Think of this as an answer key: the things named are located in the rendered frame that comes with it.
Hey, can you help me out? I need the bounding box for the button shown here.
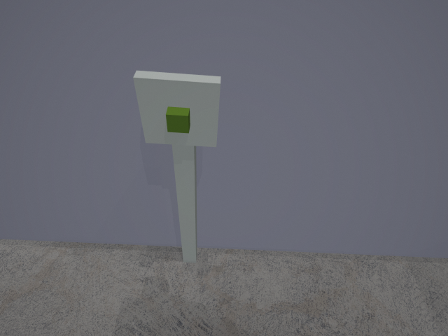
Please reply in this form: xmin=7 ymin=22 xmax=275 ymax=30
xmin=166 ymin=106 xmax=190 ymax=133

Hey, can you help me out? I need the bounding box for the panel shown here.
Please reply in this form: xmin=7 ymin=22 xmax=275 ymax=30
xmin=133 ymin=71 xmax=221 ymax=263

